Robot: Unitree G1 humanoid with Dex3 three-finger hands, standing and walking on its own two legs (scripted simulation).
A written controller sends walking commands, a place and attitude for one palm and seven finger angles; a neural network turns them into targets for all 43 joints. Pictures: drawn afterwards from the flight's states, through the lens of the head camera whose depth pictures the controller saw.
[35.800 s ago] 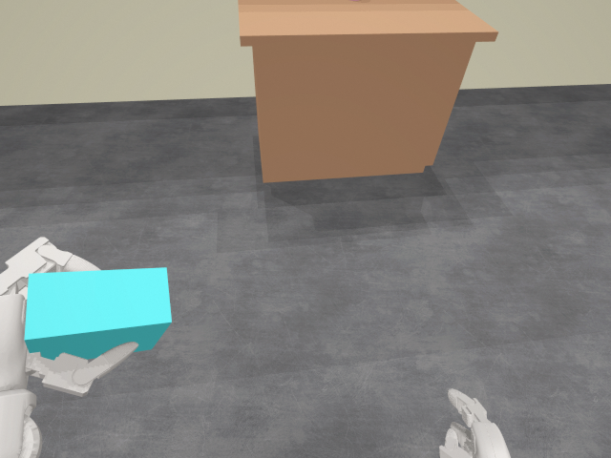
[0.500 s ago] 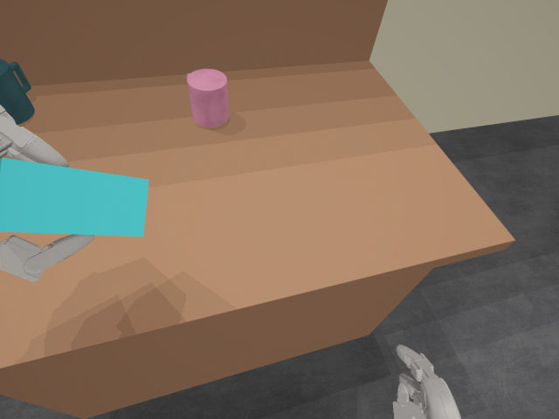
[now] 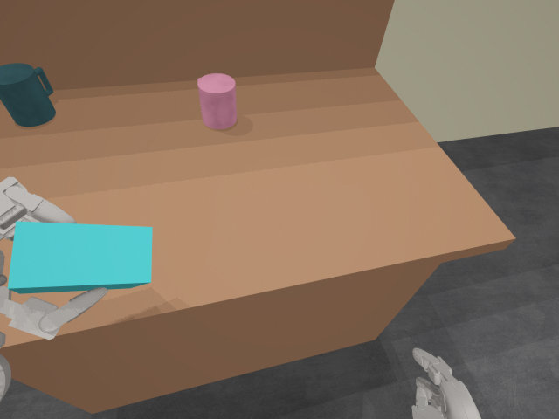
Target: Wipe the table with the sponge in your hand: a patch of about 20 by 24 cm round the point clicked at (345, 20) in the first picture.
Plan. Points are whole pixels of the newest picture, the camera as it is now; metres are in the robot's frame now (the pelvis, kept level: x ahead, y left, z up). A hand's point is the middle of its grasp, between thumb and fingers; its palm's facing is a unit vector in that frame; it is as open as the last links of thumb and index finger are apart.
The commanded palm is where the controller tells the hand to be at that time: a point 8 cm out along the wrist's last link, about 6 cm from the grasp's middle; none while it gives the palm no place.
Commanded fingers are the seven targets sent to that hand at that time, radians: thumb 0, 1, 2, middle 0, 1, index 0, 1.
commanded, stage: come to a stop and stand still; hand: left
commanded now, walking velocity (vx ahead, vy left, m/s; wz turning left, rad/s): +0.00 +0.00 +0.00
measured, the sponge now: (102, 261) +0.23 +0.23 +0.15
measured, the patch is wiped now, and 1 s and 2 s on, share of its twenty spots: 0.00 0.00 0.00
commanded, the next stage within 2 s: look again from close up in 0.44 s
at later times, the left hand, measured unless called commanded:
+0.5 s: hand (49, 279) +0.20 +0.25 +0.17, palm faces +0.38 -0.86 -0.34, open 9.9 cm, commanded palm +0.14 +0.28 +0.18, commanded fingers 0.00 0.10 1.30 -1.20 -1.60 -1.20 -1.60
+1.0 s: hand (52, 272) +0.20 +0.26 +0.17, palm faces +0.37 -0.87 -0.33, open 9.9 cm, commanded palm +0.15 +0.28 +0.18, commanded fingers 0.00 0.10 1.30 -1.20 -1.60 -1.20 -1.60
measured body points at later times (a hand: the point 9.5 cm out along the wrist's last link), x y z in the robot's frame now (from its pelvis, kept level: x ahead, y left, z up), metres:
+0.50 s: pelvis -0.02 +0.00 +0.00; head -0.01 +0.02 +0.45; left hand +0.17 +0.30 +0.19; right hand +0.14 -0.22 -0.08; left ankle +0.02 +0.08 -0.73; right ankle +0.03 -0.10 -0.73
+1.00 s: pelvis -0.01 +0.00 +0.01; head +0.00 +0.02 +0.45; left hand +0.18 +0.30 +0.19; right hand +0.17 -0.22 -0.06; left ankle +0.02 +0.08 -0.73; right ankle +0.03 -0.10 -0.73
